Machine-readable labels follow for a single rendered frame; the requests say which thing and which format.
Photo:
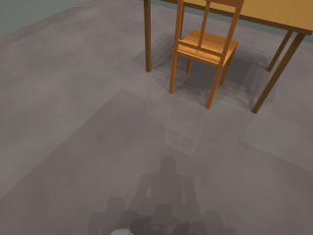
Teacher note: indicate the table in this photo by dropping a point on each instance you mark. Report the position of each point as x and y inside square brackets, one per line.
[290, 15]

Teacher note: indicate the chair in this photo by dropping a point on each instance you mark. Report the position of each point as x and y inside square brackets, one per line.
[205, 47]

